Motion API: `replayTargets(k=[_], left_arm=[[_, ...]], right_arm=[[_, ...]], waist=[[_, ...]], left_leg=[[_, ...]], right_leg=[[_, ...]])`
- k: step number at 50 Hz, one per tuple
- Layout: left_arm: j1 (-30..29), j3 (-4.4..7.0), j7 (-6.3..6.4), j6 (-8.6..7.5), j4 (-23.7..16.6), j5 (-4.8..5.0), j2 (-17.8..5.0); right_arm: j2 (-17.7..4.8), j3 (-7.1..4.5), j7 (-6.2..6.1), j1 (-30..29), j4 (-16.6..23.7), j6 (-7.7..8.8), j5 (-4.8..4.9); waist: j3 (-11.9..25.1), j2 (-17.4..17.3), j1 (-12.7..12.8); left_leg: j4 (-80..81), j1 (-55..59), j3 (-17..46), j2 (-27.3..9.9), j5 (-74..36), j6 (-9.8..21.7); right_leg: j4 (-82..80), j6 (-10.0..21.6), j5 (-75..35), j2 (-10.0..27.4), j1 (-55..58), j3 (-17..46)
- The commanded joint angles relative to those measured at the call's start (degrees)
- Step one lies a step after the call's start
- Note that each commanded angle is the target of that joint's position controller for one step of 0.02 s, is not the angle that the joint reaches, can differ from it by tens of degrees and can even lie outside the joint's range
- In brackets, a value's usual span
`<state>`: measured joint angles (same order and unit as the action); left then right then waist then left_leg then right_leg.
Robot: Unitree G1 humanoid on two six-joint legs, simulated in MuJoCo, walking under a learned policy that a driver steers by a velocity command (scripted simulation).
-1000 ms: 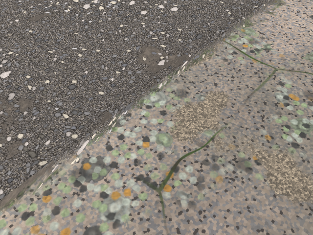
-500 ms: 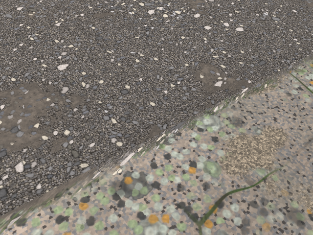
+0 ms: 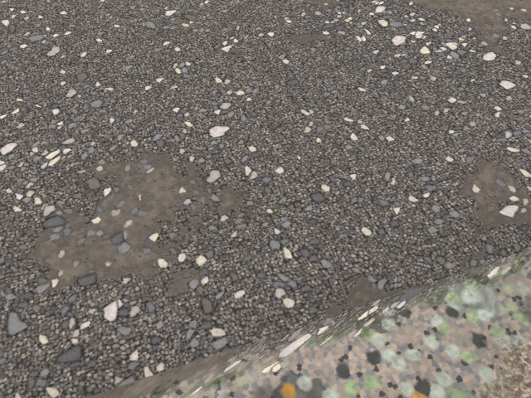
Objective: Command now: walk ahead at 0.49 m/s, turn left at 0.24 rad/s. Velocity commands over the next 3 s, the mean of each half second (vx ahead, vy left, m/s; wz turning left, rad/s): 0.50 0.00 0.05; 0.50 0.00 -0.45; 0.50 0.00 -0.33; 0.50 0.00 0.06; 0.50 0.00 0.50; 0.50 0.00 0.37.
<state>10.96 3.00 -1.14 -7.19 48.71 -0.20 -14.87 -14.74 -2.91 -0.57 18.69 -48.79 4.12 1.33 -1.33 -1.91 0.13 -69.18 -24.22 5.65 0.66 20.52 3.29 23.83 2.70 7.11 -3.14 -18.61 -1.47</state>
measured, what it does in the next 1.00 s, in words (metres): walks ahead, turning right: left foot, then right foot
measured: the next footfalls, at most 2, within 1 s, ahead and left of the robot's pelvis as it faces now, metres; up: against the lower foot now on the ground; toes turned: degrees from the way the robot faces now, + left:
left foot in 0.36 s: +0.35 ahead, +0.17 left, +0.00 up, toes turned +4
right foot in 0.90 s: +0.59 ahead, -0.08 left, +0.00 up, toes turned -17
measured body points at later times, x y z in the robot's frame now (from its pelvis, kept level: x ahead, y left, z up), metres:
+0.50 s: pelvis +0.27 +0.08 +0.00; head +0.29 +0.10 +0.45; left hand +0.31 +0.35 -0.14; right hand +0.40 -0.18 -0.09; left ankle +0.31 +0.16 -0.74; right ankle +0.20 -0.09 -0.64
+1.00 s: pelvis +0.52 +0.02 -0.02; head +0.56 +0.01 +0.43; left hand +0.74 +0.24 -0.12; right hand +0.52 -0.27 -0.14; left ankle +0.39 +0.18 -0.64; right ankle +0.55 -0.07 -0.74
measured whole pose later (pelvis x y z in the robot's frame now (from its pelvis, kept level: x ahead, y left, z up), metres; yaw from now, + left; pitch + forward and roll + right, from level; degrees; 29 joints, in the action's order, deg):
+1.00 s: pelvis +0.52 +0.02 -0.02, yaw -17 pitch +2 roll +0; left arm 9.9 4.8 -3.3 -3.5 42.2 1.8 -15.8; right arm -15.4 -3.9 0.0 13.7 -49.2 6.1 1.6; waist -2.8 -0.4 0.1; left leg -68.1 -15.7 -1.9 -1.9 27.9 2.0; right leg 36.6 5.5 14.3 -3.8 -24.3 -2.6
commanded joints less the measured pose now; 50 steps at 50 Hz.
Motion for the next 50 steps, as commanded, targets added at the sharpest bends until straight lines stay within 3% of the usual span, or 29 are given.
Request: replayTargets(k=[1,4,6,9,13,15,16,17,18,19,20,21,22,23,25,29,32,34,36,39,40,43,44,45,46,47,48,49,50], left_arm=[[1.7,0.49,-0.28,-0.53,-1.27,-0.25,-3.69],[4.42,1.19,0.0,-0.54,0.2,0.23,-6.85],[5.79,1.44,0.34,-0.08,0.71,0.53,-8.04],[8.5,1.33,0.5,0.63,1.81,1.32,-8.8],[12.26,1.26,0.52,1.6,3.6,1.86,-9.65],[12.14,1.39,0.51,2.36,3.98,1.87,-10.21],[11.41,1.38,0.58,2.79,3.99,1.88,-10.48],[11.12,1.02,0.69,3.11,3.96,1.65,-9.72],[10.84,0.08,0.78,3.06,2.92,0.86,-7.45],[15.84,-1.91,0.61,2.02,1.59,0.45,-1.12],[16.73,-1.46,0.56,0.83,2.43,1.39,-3.14],[12.43,0.27,0.56,0.43,1.4,3.11,-8.31],[9.0,0.48,0.85,0.65,0.55,3.17,-8.34],[7.59,0.68,1.2,1.24,0.51,2.42,-7.4],[9.41,1.05,1.31,3.25,1.1,2.16,-5.26],[6.9,1.39,1.35,4.74,-0.5,2.1,-3.33],[2.71,1.37,0.84,4.24,-2.39,1.56,-2.93],[-3.01,0.91,0.02,3.84,-4.54,1.11,-2.11],[-6.27,0.48,-0.69,3.68,-6.23,1.14,-1.27],[-8.95,0.73,-1.58,4.0,-8.67,1.39,-1.99],[-8.15,1.22,-2.1,4.02,-9.15,1.17,-2.89],[-5.53,2.06,-2.85,4.19,-10.01,1.53,-4.35],[-1.89,2.79,-2.84,4.5,-9.65,1.59,-5.54],[4.51,3.94,-2.59,4.69,-8.36,1.68,-7.58],[14.03,5.67,-1.77,4.76,-5.84,1.52,-10.97],[13.11,6.38,-0.94,4.87,-5.12,2.19,-15.97],[13.62,5.16,-1.64,3.53,-7.27,1.95,-13.99],[12.41,4.19,-2.07,2.85,-7.5,2.22,-10.06],[8.85,3.76,-2.28,2.58,-8.04,2.31,-8.75]], right_arm=[[-2.23,-0.7,0.1,1.87,4.02,0.53,-0.31],[-1.38,0.05,-0.01,-3.28,6.61,0.46,-1.08],[-1.33,0.44,0.24,-7.36,7.99,0.74,-1.27],[-1.2,0.78,0.84,-13.05,9.49,1.08,-0.75],[-2.61,0.52,1.88,-18.67,12.22,1.3,-0.05],[-3.82,0.0,2.35,-18.97,13.23,1.51,0.04],[-4.5,-0.48,2.42,-16.22,12.73,1.65,-0.05],[-6.41,-1.67,2.17,-9.72,10.76,1.72,-0.32],[-10.4,-3.31,1.57,1.03,8.39,1.82,-0.86],[-16.71,-4.81,1.26,8.21,7.65,1.33,-1.66],[-12.79,-3.78,1.51,10.64,6.83,1.24,-1.2],[-9.62,-2.72,1.55,7.28,6.8,1.38,-1.08],[-7.46,-1.98,1.6,2.38,7.61,1.5,-1.07],[-5.36,-1.4,1.85,-1.7,7.76,1.71,-1.27],[-3.41,-1.19,2.11,-5.38,7.12,2.59,-1.79],[-4.8,-2.11,1.33,-3.7,4.05,3.55,-2.42],[-5.7,-2.3,0.33,-3.46,2.51,3.38,-2.28],[-7.06,-2.55,-0.57,-3.07,1.76,3.24,-1.84],[-7.94,-2.86,-0.88,-0.56,0.18,2.84,-1.71],[-8.36,-3.26,-0.82,1.7,-1.4,1.59,-1.03],[-8.91,-3.49,-1.0,1.92,-1.83,1.4,-1.38],[-10.4,-3.84,-1.58,-3.36,0.24,0.23,-0.89],[-11.3,-3.99,-1.68,-3.54,0.51,-0.13,-0.5],[-12.04,-4.04,-1.59,-4.77,0.94,-0.19,-0.01],[-11.94,-3.9,-1.42,-7.16,1.87,0.37,0.81],[-3.96,-1.99,0.08,0.94,2.67,1.65,-1.58],[-4.83,-1.4,1.0,-1.53,5.29,4.25,-0.55],[-9.21,-2.58,1.25,-9.18,7.41,5.36,1.48],[-8.5,-2.43,1.13,-10.05,8.38,5.28,1.35]], waist=[[2.53,5.86,-1.02],[0.35,5.0,-0.28],[0.04,4.8,0.83],[-0.85,5.38,2.73],[-2.0,5.84,4.17],[-2.04,6.35,3.11],[-0.78,6.53,1.0],[2.84,6.02,-2.21],[10.11,2.4,-6.52],[18.66,-11.43,-6.85],[22.45,-13.2,-7.18],[14.04,-8.67,-6.42],[9.46,-5.48,-4.65],[5.94,-3.45,-2.87],[3.31,-5.07,0.14],[0.63,-1.88,0.79],[-0.87,-1.21,0.22],[-1.96,-0.68,-1.52],[-2.45,0.14,-2.97],[-3.48,0.1,-3.85],[-2.48,-0.27,-2.92],[0.14,-1.73,0.51],[2.6,-3.09,2.41],[5.87,-3.14,5.92],[9.05,-0.06,11.39],[11.03,16.55,3.93],[17.63,16.86,4.44],[11.15,9.45,6.17],[7.37,4.5,3.27]], left_leg=[[2.34,-9.99,0.43,-6.66,-3.53,0.09],[11.59,-13.15,-1.3,-8.29,-8.08,-1.22],[19.43,-13.17,-2.22,-8.29,-14.59,-1.62],[29.22,-9.73,-4.47,-6.39,-21.58,-2.05],[35.38,-8.74,-4.97,-5.04,-19.84,-1.02],[38.15,-6.94,-5.73,-4.14,-15.79,0.48],[40.01,-2.41,-6.84,-3.05,-15.16,1.39],[41.41,6.4,-8.0,-1.46,-14.75,2.57],[40.32,22.34,-1.83,-7.04,-15.74,5.48],[43.54,44.21,21.47,-21.91,-9.42,13.38],[50.71,45.14,35.24,-25.16,-3.95,15.09],[51.31,38.4,27.53,-23.69,-3.91,12.02],[52.42,30.66,19.12,-21.41,-7.83,10.0],[54.66,24.19,13.12,-18.77,-11.21,8.77],[58.42,16.53,4.62,-15.21,-16.01,6.84],[60.9,15.89,-4.09,-14.41,-26.19,7.04],[62.03,17.03,-9.09,-13.6,-26.64,6.14],[63.14,17.1,-12.27,-12.95,-27.03,5.19],[62.68,20.19,-13.5,-14.21,-28.51,5.32],[59.06,27.15,-14.93,-16.38,-32.98,6.07],[56.48,30.77,-14.13,-19.09,-38.66,6.56],[46.89,31.13,-18.01,-17.89,-61.3,4.46],[40.01,29.48,-18.5,-17.28,-69.65,4.14],[29.52,25.66,-18.61,-16.11,-71.33,3.54],[12.88,16.31,-18.98,-12.31,-59.35,1.32],[-8.04,-9.35,-16.19,-2.85,6.51,-1.57],[-15.13,-21.14,-3.36,2.38,14.67,-1.26],[-11.58,-23.81,-0.12,-0.81,9.38,0.08],[-5.97,-21.88,0.42,-2.92,5.45,0.14]], right_leg=[[-14.83,10.92,-0.2,15.11,8.49,17.6],[-17.44,12.53,-4.58,15.91,7.25,13.99],[-17.7,11.61,-5.76,15.07,7.79,11.16],[-16.56,9.61,-6.44,13.55,7.66,7.29],[-13.74,8.34,-3.57,16.48,12.68,8.36],[-10.98,7.23,-5.37,17.72,15.44,8.96],[-7.65,6.32,-10.08,17.36,15.77,8.22],[0.14,4.95,-18.06,14.84,14.93,6.0],[15.15,2.84,-16.27,11.43,6.83,3.3],[38.98,-1.58,5.31,2.4,-16.21,-1.44],[48.99,-1.03,24.91,1.48,-23.57,7.44],[52.44,-0.19,21.42,4.24,-27.58,9.21],[50.61,-0.13,16.16,6.85,-26.43,7.88],[47.24,-0.56,11.99,8.59,-24.27,7.65],[43.14,-0.9,6.42,10.68,-18.12,7.97],[37.78,-0.97,-1.97,9.94,-21.16,9.77],[27.02,-0.7,-10.42,9.43,-22.04,9.49],[19.77,-0.34,-15.01,8.97,-20.08,5.7],[16.72,0.13,-15.17,8.97,-20.09,3.79],[15.11,1.23,-9.23,8.38,-23.14,1.68],[18.87,2.12,-8.49,9.16,-24.66,2.78],[17.94,4.78,1.42,4.87,-16.7,-3.33],[18.03,5.92,4.49,2.22,-9.92,-5.54],[14.96,7.61,4.46,0.08,0.21,-6.43],[6.46,10.22,-2.29,0.42,15.0,-2.82],[7.12,18.08,-8.1,13.69,34.56,19.5],[-2.84,25.03,0.57,19.86,38.79,42.72],[-6.18,21.57,-3.02,18.91,33.79,37.41],[-5.56,19.45,-6.93,17.79,26.92,32.48]])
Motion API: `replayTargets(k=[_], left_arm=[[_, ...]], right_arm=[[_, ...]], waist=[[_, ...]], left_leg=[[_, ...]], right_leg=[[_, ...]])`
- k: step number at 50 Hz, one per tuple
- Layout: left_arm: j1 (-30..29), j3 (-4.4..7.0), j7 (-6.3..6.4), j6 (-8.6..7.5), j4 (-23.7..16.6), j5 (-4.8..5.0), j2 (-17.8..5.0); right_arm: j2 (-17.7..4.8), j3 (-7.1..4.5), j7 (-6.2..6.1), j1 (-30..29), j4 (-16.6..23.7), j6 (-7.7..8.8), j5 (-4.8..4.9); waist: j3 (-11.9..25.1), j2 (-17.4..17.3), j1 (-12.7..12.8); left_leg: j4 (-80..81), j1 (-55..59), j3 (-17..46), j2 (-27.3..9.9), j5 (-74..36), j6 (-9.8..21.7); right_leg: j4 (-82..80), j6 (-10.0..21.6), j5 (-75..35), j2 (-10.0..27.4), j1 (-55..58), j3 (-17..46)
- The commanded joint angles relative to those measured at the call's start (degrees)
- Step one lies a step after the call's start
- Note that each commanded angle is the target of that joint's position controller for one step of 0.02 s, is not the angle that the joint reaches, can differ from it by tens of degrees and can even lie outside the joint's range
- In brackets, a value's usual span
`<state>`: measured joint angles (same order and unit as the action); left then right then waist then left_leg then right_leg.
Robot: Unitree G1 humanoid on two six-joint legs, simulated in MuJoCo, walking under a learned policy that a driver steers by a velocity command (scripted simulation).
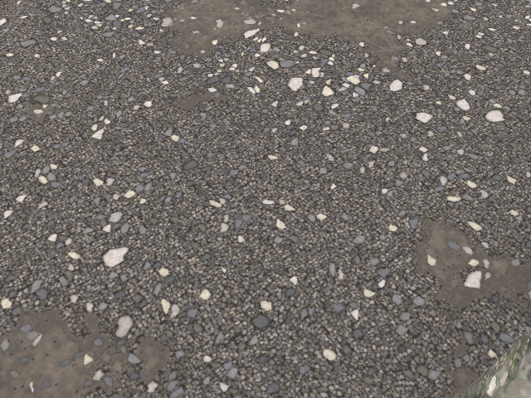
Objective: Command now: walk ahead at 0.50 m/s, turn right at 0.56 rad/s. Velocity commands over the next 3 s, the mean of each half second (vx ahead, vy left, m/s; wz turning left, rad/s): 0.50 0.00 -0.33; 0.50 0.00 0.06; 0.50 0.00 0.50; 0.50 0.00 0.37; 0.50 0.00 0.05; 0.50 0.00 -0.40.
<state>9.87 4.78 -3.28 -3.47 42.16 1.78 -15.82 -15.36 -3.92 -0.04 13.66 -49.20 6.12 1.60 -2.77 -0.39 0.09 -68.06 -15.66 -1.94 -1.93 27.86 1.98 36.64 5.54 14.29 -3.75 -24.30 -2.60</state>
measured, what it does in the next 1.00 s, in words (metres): goes down: left foot 0.10 m lower, then right foot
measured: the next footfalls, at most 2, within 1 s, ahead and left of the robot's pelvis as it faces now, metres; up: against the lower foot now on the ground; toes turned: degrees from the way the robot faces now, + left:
left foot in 0.42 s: +0.41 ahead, +0.14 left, -0.10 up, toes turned -11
right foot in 0.90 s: +0.67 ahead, -0.11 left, -0.10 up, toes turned -7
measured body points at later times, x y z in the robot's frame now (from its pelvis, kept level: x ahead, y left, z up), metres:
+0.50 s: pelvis +0.31 +0.06 -0.10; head +0.33 +0.06 +0.35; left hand +0.36 +0.32 -0.23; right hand +0.43 -0.21 -0.20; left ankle +0.37 +0.14 -0.83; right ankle +0.11 -0.07 -0.64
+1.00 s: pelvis +0.57 -0.01 -0.09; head +0.60 -0.02 +0.36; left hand +0.82 +0.20 -0.16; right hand +0.53 -0.27 -0.23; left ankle +0.44 +0.14 -0.74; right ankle +0.63 -0.11 -0.82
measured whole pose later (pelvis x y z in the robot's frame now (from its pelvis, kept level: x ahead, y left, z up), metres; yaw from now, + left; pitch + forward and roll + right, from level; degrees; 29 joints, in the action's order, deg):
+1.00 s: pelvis +0.57 -0.01 -0.09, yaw -5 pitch +3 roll +0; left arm 3.1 2.5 -0.8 -6.0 38.4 0.0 -12.5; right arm -14.6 -2.7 -0.1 24.2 -51.3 3.2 1.6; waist -0.2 -1.4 -3.1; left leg -62.1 -18.3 4.4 1.2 26.0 1.9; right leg 29.5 2.3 8.8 -1.1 -23.8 -2.8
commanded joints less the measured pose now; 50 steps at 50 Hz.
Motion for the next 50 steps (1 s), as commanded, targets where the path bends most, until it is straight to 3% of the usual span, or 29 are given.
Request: replayTargets(k=[1,4,6,8,11,13,16,19,21,22,23,24,25,26,27,28,29,32,34,37,41,43,44,45,46,47,48,49,50], left_arm=[[6.97,1.53,-0.03,-1.21,-2.53,0.16,-6.54],[4.04,1.34,1.37,-1.18,-4.47,-1.31,-7.05],[8.09,1.7,3.1,-1.58,-2.94,-0.69,-8.64],[10.34,1.18,5.22,-0.88,-1.52,-0.37,-6.88],[11.59,1.11,5.32,-0.8,-1.02,-0.92,-7.06],[13.5,0.99,5.14,-0.87,-0.02,-0.33,-6.66],[14.43,1.03,6.2,-0.1,0.03,-0.24,-5.86],[16.05,1.32,6.61,1.03,0.52,-0.28,-5.84],[16.01,0.29,5.12,0.69,0.66,-0.51,-3.08],[22.61,-1.03,4.11,-0.32,1.59,-0.27,1.23],[27.81,-1.73,4.17,-1.56,1.91,0.51,-0.94],[23.9,-1.72,4.35,-2.83,-0.95,2.69,-3.13],[12.29,-0.96,5.28,-2.61,-2.47,1.91,-5.74],[7.08,-0.91,5.82,-2.34,-4.16,1.54,-6.81],[5.54,-1.08,6.05,-2.04,-4.13,-0.25,-5.12],[5.73,-1.1,5.77,-1.72,-4.17,-1.47,-3.59],[6.17,-0.62,5.24,-1.43,-3.96,-1.25,-3.37],[1.63,-1.41,4.6,-1.6,-5.15,-2.46,-0.15],[-1.54,-2.21,3.84,-1.86,-5.66,-1.81,2.35],[-8.35,-2.14,2.76,-1.93,-7.01,-1.08,1.75],[-14.93,-1.57,1.35,-2.88,-9.71,-0.96,0.43],[-12.18,-0.8,1.15,-3.35,-9.24,-1.19,-1.56],[-6.51,0.16,1.42,-3.5,-7.66,-1.4,-3.34],[3.84,1.41,1.93,-3.56,-5.24,-2.1,-6.39],[13.8,2.79,2.73,-3.27,-3.84,-3.2,-11.66],[15.4,2.32,2.54,-2.75,-2.66,-2.22,-10.34],[13.05,1.31,3.0,-2.29,-2.73,-1.69,-6.18],[8.18,0.67,3.2,-2.16,-2.9,-1.26,-4.76],[4.39,0.08,3.01,-2.25,-2.63,-1.55,-3.2]], right_arm=[[-7.44,-1.41,0.47,-3.73,8.08,2.69,-0.37],[-5.81,-1.37,1.22,-1.64,7.33,0.96,-2.0],[-5.75,-1.32,1.41,-8.57,9.77,0.79,-2.26],[-3.31,-0.24,2.28,-11.9,10.74,1.14,-3.23],[-2.66,0.36,4.06,-13.06,11.14,0.98,-2.77],[-2.83,0.55,4.23,-16.1,12.97,0.84,-2.38],[-3.51,0.62,4.33,-17.05,13.75,0.76,-1.62],[-3.95,0.09,3.85,-12.99,12.13,0.77,-1.11],[-6.5,-1.62,3.57,3.24,6.4,1.17,-2.42],[-9.68,-2.34,3.73,13.34,4.01,1.26,-2.89],[-12.7,-3.31,4.04,19.18,2.1,0.34,-0.62],[-15.29,-4.17,3.55,18.83,0.98,-0.23,0.47],[-8.68,-2.27,2.47,12.87,2.85,-0.92,-0.98],[-7.61,-1.14,1.87,7.1,4.33,-0.56,-2.4],[-5.15,-0.09,1.62,3.96,4.55,0.24,-2.86],[-3.32,0.5,1.79,2.98,3.73,0.56,-2.63],[-1.85,1.16,1.85,1.71,3.45,0.78,-2.47],[-5.07,0.27,0.23,4.26,2.42,0.51,-2.2],[-6.32,-0.07,-0.44,6.99,1.24,-0.02,-1.19],[-6.7,-0.21,-0.76,11.13,-0.4,-0.7,0.03],[-6.42,-0.39,-0.72,15.08,-2.16,-2.23,-0.33],[-7.86,-0.93,-0.69,13.45,-1.51,-2.77,-0.32],[-8.06,-0.94,-0.59,12.08,-0.93,-2.84,-0.29],[-7.42,-0.57,-0.38,9.64,0.62,-2.63,-0.83],[-3.22,0.65,-0.27,11.61,2.51,-1.82,-1.31],[-1.57,1.54,0.14,17.58,1.73,-1.1,-0.9],[-7.09,-0.3,0.07,13.23,1.91,-1.2,0.51],[-7.94,-0.73,-0.1,8.49,3.56,-1.51,0.72],[-6.85,-0.78,-0.37,6.07,4.25,-1.9,0.23]], waist=[[7.34,-1.0,1.06],[7.03,-2.29,-1.6],[4.06,0.45,0.24],[3.83,3.16,1.81],[3.91,3.96,3.47],[2.51,4.09,4.46],[0.49,4.33,5.04],[0.57,3.39,3.97],[7.95,-0.87,-2.38],[17.67,-11.8,-3.43],[23.46,-18.22,-4.1],[23.77,-17.81,-4.76],[14.79,-3.4,-5.82],[10.21,-1.42,-4.21],[7.43,0.37,-2.17],[5.02,-2.26,-0.27],[2.57,-3.09,2.15],[2.08,-5.33,0.29],[3.55,-4.87,-0.95],[1.98,-3.5,-3.94],[-0.22,-3.53,-4.83],[2.0,-4.47,-2.12],[5.82,-4.57,1.2],[13.04,-4.08,6.12],[22.5,5.06,8.4],[29.64,14.73,6.48],[21.23,9.23,6.98],[12.57,6.69,5.49],[8.09,4.06,3.64]], left_leg=[[-2.66,-26.8,7.8,-2.13,-3.53,0.48],[7.64,-17.5,6.29,-3.64,-8.3,-1.72],[17.88,-19.77,6.81,-2.94,-21.62,-2.28],[29.58,-16.97,5.57,-1.24,-37.02,-2.29],[36.06,-7.57,4.36,1.05,-51.01,-0.62],[37.68,-9.84,5.83,0.54,-48.24,0.35],[41.97,-15.57,8.67,-1.88,-44.04,0.27],[48.03,-12.79,7.12,-3.43,-38.14,1.02],[42.97,12.0,4.12,-2.88,-42.87,2.84],[29.74,36.31,15.4,-12.73,-55.77,8.95],[33.14,43.37,32.43,-20.34,-48.21,15.6],[43.44,44.15,45.27,-24.54,-20.3,19.64],[49.64,34.55,41.78,-21.37,-11.6,16.49],[50.46,24.73,39.46,-21.76,-15.45,17.03],[50.29,15.48,36.39,-20.02,-23.04,16.23],[50.24,9.52,30.67,-16.4,-27.64,14.31],[52.24,3.99,22.65,-10.99,-28.21,11.23],[56.06,-0.66,12.57,-6.91,-41.99,10.21],[56.77,1.88,10.29,-6.68,-44.05,9.27],[57.76,8.52,10.62,-8.13,-38.63,8.51],[54.01,16.99,13.74,-10.91,-38.78,8.6],[49.19,17.59,14.22,-10.69,-47.08,7.86],[43.53,15.26,12.95,-8.72,-53.84,6.8],[32.29,6.73,11.36,-5.8,-51.63,5.07],[11.2,-13.29,7.09,1.74,-30.46,1.54],[-0.94,-23.96,10.34,4.31,6.3,0.39],[-5.87,-28.46,11.51,1.24,3.22,0.01],[-5.09,-29.33,9.31,-0.99,-2.51,-0.32],[-2.85,-27.27,8.34,-2.71,-6.21,-0.58]], right_leg=[[-18.2,15.52,-18.15,17.6,26.14,29.81],[-18.28,14.44,-23.32,15.05,14.74,24.1],[-18.65,11.83,-19.77,11.31,11.76,18.99],[-15.93,9.45,-11.8,7.92,8.69,15.5],[-11.72,7.21,-1.41,7.04,-0.05,14.68],[-7.12,7.11,2.56,8.34,1.41,17.63],[0.07,6.72,3.0,10.18,9.24,22.37],[8.54,5.23,-3.68,10.57,14.08,23.34],[29.02,2.19,-4.77,4.23,3.2,16.72],[53.01,-1.98,26.76,-1.61,-16.73,12.97],[69.55,-4.86,31.19,-2.52,-28.1,12.44],[69.26,-4.63,22.81,-0.1,-37.67,12.57],[66.82,-4.14,15.71,3.68,-39.64,8.04],[61.82,-4.09,9.24,5.93,-36.55,7.81],[57.14,-3.9,5.22,8.29,-31.89,9.95],[52.69,-3.29,4.25,9.58,-28.75,10.51],[41.31,-3.47,0.2,10.79,-24.95,10.16],[18.53,-5.98,-11.0,9.37,-15.79,5.09],[6.84,-6.15,-16.5,7.46,-11.22,3.84],[-2.75,-5.47,-20.47,5.87,-11.29,2.87],[-7.72,-3.06,-15.0,4.89,-12.86,3.88],[-10.1,-1.58,-10.71,3.16,-5.48,2.92],[-11.64,-0.17,-11.84,2.24,4.99,1.99],[-8.41,2.55,-15.16,6.45,22.38,5.75],[-7.08,8.68,-16.76,20.48,46.19,22.49],[-12.07,13.07,-9.32,29.36,52.37,40.16],[-14.88,10.52,-2.1,26.69,45.13,36.19],[-17.73,8.35,-2.85,24.63,35.11,28.32],[-20.75,7.18,-4.8,22.27,26.68,23.42]])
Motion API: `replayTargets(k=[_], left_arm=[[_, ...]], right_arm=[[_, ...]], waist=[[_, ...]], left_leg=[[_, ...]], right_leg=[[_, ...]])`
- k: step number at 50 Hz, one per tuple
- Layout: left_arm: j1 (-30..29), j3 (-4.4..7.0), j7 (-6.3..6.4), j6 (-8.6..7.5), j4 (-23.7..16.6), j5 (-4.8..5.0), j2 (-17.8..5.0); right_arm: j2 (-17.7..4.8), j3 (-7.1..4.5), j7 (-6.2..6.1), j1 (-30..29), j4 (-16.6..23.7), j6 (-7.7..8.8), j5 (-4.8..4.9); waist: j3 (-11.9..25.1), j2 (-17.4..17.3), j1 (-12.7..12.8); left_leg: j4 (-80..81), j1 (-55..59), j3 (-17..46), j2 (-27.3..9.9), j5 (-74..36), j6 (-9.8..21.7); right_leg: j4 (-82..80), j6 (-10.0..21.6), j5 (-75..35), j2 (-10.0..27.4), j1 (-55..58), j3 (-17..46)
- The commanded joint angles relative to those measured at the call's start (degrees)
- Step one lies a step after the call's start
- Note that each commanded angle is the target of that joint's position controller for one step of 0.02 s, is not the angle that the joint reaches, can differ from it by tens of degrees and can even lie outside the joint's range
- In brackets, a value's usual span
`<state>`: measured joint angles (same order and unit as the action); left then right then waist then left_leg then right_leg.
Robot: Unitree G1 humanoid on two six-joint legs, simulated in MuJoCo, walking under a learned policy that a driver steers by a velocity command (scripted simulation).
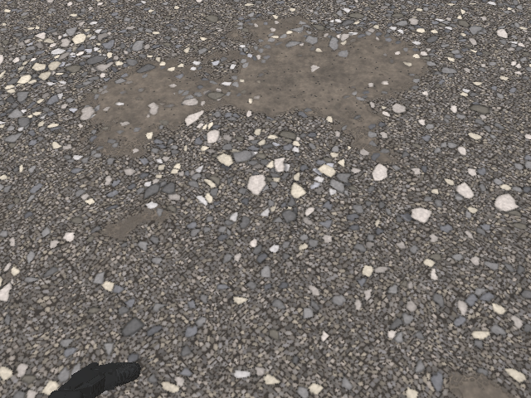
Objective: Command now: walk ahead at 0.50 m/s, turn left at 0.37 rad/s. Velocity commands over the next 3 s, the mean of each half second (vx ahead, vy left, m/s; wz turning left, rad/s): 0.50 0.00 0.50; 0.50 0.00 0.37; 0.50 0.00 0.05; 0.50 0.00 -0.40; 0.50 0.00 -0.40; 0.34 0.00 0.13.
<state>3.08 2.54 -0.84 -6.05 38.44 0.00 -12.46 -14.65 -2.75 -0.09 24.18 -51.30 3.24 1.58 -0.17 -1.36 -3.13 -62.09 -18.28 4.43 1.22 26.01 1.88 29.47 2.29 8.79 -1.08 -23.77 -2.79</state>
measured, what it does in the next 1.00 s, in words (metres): walks ahead, turning left: left foot, then right foot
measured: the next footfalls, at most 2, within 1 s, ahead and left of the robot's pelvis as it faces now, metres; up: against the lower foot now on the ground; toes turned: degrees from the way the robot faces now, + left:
left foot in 0.42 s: +0.35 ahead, +0.19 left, +0.00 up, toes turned +17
right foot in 0.94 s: +0.70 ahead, +0.11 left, +0.00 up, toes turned +27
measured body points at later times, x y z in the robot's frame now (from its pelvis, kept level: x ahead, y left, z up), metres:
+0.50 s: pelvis +0.25 +0.08 -0.01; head +0.30 +0.10 +0.43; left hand +0.23 +0.37 -0.14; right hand +0.50 -0.12 -0.10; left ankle +0.32 +0.18 -0.73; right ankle +0.12 -0.10 -0.65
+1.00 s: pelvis +0.54 +0.14 -0.01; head +0.57 +0.15 +0.44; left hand +0.61 +0.46 -0.09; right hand +0.70 -0.10 -0.13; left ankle +0.34 +0.19 -0.68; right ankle +0.66 +0.10 -0.73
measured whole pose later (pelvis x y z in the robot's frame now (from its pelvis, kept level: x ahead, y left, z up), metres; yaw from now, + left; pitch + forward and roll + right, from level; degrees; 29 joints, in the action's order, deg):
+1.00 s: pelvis +0.54 +0.14 -0.01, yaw +27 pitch +2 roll +0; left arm 4.6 2.7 -2.2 -7.1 42.4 0.0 -15.5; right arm -16.4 -3.7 -0.5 21.3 -44.8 2.5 1.1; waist -0.7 -1.3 -2.5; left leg -53.2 -11.4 8.5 4.3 27.5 2.4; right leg 31.5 2.9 8.4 -2.1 -25.6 -1.5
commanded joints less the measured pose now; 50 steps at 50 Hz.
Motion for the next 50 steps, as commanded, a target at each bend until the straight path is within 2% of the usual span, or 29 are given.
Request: replayTargets(k=[1,2,3,6,12,15,17,19,20,21,22,23,24,25,26,27,28,31,33,36,38,41,44,45,46,47,48,49,50], left_arm=[[8.32,1.9,0.27,0.03,1.35,-0.24,-5.15],[6.87,1.97,0.11,-0.36,1.86,-0.6,-5.07],[6.18,2.14,-0.03,-0.76,2.34,-0.55,-5.02],[6.47,2.91,0.36,-1.38,4.42,-0.79,-6.97],[9.84,3.65,1.56,-0.45,7.37,-0.34,-10.04],[12.73,4.18,1.65,0.43,8.84,0.43,-11.87],[13.71,4.57,1.66,1.22,9.64,1.06,-13.05],[12.8,5.02,1.8,1.91,9.54,1.6,-14.87],[12.2,5.12,1.91,2.36,9.4,1.83,-15.48],[11.76,4.71,2.08,2.67,9.23,1.87,-14.8],[12.93,3.49,2.12,2.28,7.88,0.17,-11.94],[17.37,1.04,1.19,0.45,4.68,-1.27,-4.67],[10.9,1.96,0.39,-1.53,4.43,1.18,-10.01],[6.52,2.39,0.11,-2.35,2.86,2.66,-11.54],[5.99,2.11,0.56,-2.73,3.16,1.67,-10.63],[6.08,2.47,1.0,-2.59,3.66,0.15,-10.86],[7.25,2.8,0.91,-1.88,3.85,-0.11,-11.13],[7.11,2.62,0.94,-0.14,3.06,-0.74,-9.43],[3.27,2.07,1.02,0.24,1.86,-0.93,-8.14],[-2.1,1.06,0.29,-0.06,0.96,-0.61,-6.37],[-5.19,0.82,-0.28,-0.39,0.2,-0.05,-6.5],[-7.89,1.14,-0.94,-0.94,-1.16,0.33,-8.28],[-6.15,1.59,-1.39,-1.48,-1.25,0.25,-9.73],[-3.15,1.99,-1.34,-1.65,-0.54,0.16,-10.4],[2.84,2.88,-1.07,-1.77,1.25,-0.11,-11.84],[11.86,3.59,-0.8,-1.8,2.68,-0.77,-14.22],[19.82,4.94,-0.67,-1.3,4.23,-1.26,-18.7],[21.63,4.06,-1.28,-0.97,5.71,0.36,-15.37],[18.06,3.06,-1.14,-0.71,5.13,1.13,-12.2]], right_arm=[[-6.66,-2.28,-0.54,-4.69,6.38,0.28,-0.14],[-5.15,-2.21,-0.6,-2.91,6.29,-0.42,0.0],[-3.87,-2.09,-0.66,-2.22,6.28,-1.03,0.11],[-3.78,-2.44,-0.98,-5.28,8.16,-1.88,-0.31],[-2.31,-1.5,1.17,-15.97,12.03,-1.1,-0.52],[-2.65,-1.26,2.23,-21.29,14.92,-1.21,-0.47],[-3.54,-1.48,2.83,-23.13,16.72,-1.35,-0.45],[-5.27,-2.32,3.12,-20.93,17.35,-1.6,-0.64],[-6.9,-3.33,3.09,-15.91,16.45,-1.76,-0.64],[-9.91,-5.14,2.64,-6.35,13.87,-1.81,-0.4],[-15.75,-7.17,1.35,2.69,12.01,-2.27,-0.2],[-20.51,-7.21,1.49,-0.32,13.02,-1.36,0.03],[-15.09,-5.7,1.81,1.55,14.06,-0.61,-0.49],[-12.33,-4.8,1.99,-0.58,13.51,0.12,-0.87],[-10.83,-4.29,1.91,-4.22,14.0,0.44,-0.58],[-9.12,-3.76,1.74,-8.04,14.75,0.38,-0.82],[-7.79,-3.19,1.51,-10.1,15.83,0.37,-1.42],[-8.84,-3.41,0.76,-9.93,15.85,0.74,-0.91],[-9.9,-3.7,-0.03,-8.38,15.08,0.77,-0.78],[-9.13,-3.39,-0.5,-6.06,13.52,0.64,-0.68],[-9.47,-3.38,-0.39,-3.88,12.2,0.76,-0.7],[-9.58,-3.39,-0.33,-1.53,10.49,0.69,-0.51],[-10.13,-3.64,-0.68,-1.44,9.63,-0.02,-0.68],[-10.34,-3.68,-0.73,-2.48,9.78,-0.28,-0.7],[-9.51,-3.31,-0.73,-3.35,10.06,-0.5,-0.84],[-7.75,-2.39,-0.66,-4.18,11.23,-0.53,-1.44],[-4.24,-1.28,-0.61,3.05,11.42,0.19,-0.68],[-5.03,-0.98,-0.5,3.55,11.14,0.87,-0.35],[-9.11,-1.99,-0.27,-1.83,11.84,1.13,0.45]], waist=[[2.36,5.25,4.75],[1.3,7.28,2.95],[0.75,7.45,2.15],[-0.87,5.1,1.48],[-2.53,3.75,5.09],[-4.18,3.46,7.05],[-4.5,4.01,6.98],[-2.06,6.02,4.62],[1.06,6.41,1.51],[5.85,5.04,-3.56],[11.75,-3.5,-6.4],[17.73,-15.44,0.85],[20.53,-7.6,-3.96],[12.52,-5.68,-3.8],[8.32,-0.8,-1.27],[5.63,0.19,1.09],[4.94,-0.6,3.0],[3.66,-0.43,4.28],[2.0,-0.7,3.33],[0.9,-2.87,0.66],[-0.21,-3.63,-1.06],[-1.83,-3.65,-2.06],[-1.95,-5.05,-0.63],[-0.69,-5.56,1.22],[3.2,-4.69,4.28],[11.09,-1.96,8.24],[20.01,11.53,7.79],[20.22,17.24,8.13],[11.08,10.65,8.55]], left_leg=[[-7.02,-22.06,1.9,-7.19,-6.87,-0.55],[-6.06,-18.79,2.09,-8.1,-8.55,-0.79],[-5.52,-17.77,1.75,-8.41,-9.43,-1.16],[-2.09,-21.23,2.66,-8.88,-15.46,-1.98],[16.68,-20.28,-1.55,-8.03,-30.6,-1.27],[22.13,-21.41,-3.72,-7.5,-27.67,-0.02],[24.21,-21.56,-5.37,-6.53,-22.25,1.5],[24.99,-15.41,-8.9,-3.22,-15.38,3.75],[26.21,-8.33,-10.73,-0.58,-13.78,5.18],[30.1,5.4,-11.29,2.38,-17.36,7.33],[30.9,23.88,3.21,-6.15,-19.91,11.33],[39.43,39.07,36.66,-18.76,-7.88,22.12],[45.14,40.41,41.25,-20.21,-4.79,21.36],[45.23,35.13,32.76,-18.53,-10.09,18.66],[44.8,26.76,25.82,-15.95,-16.54,16.58],[45.37,19.13,20.61,-13.79,-23.07,15.15],[46.67,14.57,18.07,-12.36,-27.07,14.72],[48.85,8.77,14.33,-10.75,-33.23,15.38],[49.5,7.25,11.42,-9.45,-33.99,14.46],[49.3,5.67,7.3,-6.7,-29.68,11.41],[49.66,5.59,8.01,-7.47,-25.13,10.73],[46.98,11.89,11.24,-10.59,-24.22,10.55],[43.38,17.7,13.63,-13.15,-30.64,9.47],[40.38,18.09,13.02,-12.44,-37.62,8.64],[33.49,17.38,10.81,-9.52,-45.97,7.35],[20.39,10.58,8.16,-6.35,-41.96,5.45],[-1.4,-10.07,2.68,2.31,-20.29,0.47],[-9.66,-20.87,5.63,4.1,6.96,-0.18],[-13.53,-25.98,6.46,0.59,3.75,0.1]], right_leg=[[-16.62,9.37,-0.21,17.23,19.89,19.04],[-18.84,8.99,-1.35,16.34,15.39,15.86],[-20.37,9.19,-3.21,16.0,13.33,13.33],[-21.87,9.35,-10.97,15.99,12.64,6.68],[-21.37,7.03,-13.88,14.45,16.67,-3.47],[-19.89,6.5,-13.94,16.63,22.27,-4.93],[-17.09,5.54,-18.12,18.06,26.4,-5.7],[-10.08,4.29,-35.09,18.25,28.26,-7.48],[-2.29,3.44,-43.66,17.42,28.01,-8.76],[10.2,1.64,-44.32,14.93,23.42,-10.66],[29.4,-1.25,-24.34,12.0,7.66,-11.16],[46.58,-4.11,25.13,-0.28,-15.63,-2.21],[50.81,-2.75,24.58,1.01,-21.51,7.86],[49.09,-1.44,19.05,3.28,-25.48,7.35],[44.19,-0.9,14.2,5.81,-22.74,7.39],[39.4,-1.24,11.39,7.38,-18.43,7.25],[37.24,-1.55,9.6,8.33,-14.65,7.7],[30.4,-4.16,6.02,7.52,-12.43,6.46],[22.54,-5.53,-0.45,6.58,-13.35,5.76],[9.18,-5.5,-12.85,4.66,-9.05,4.77],[4.72,-4.99,-17.27,3.58,-6.6,4.31],[0.82,-3.05,-14.5,3.51,-9.05,5.31],[-1.21,-0.47,-7.17,2.95,-8.16,4.84],[-2.47,0.63,-5.65,1.82,-3.81,3.47],[-3.67,2.25,-6.87,0.79,5.05,2.33],[-1.03,5.75,-9.91,7.01,20.1,8.34],[-2.62,14.69,-1.61,19.09,42.29,30.58],[-11.3,16.41,10.62,23.05,45.24,46.14],[-12.69,13.8,17.7,21.9,38.42,40.95]])
Over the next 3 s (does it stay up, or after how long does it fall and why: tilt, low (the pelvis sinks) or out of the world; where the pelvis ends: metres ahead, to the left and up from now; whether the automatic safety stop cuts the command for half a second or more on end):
stays up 1.55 0.43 0.00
